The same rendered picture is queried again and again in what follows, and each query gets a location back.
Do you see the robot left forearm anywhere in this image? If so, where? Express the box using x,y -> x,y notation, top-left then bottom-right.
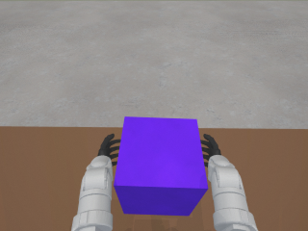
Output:
71,155 -> 114,231

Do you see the right robot hand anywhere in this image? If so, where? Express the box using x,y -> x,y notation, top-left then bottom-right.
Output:
200,134 -> 221,167

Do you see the robot right forearm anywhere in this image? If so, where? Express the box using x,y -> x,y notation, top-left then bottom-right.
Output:
208,155 -> 258,231

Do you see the carton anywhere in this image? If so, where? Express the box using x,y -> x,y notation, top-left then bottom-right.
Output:
114,116 -> 209,217

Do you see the left robot hand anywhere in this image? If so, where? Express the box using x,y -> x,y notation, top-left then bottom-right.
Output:
97,133 -> 121,167

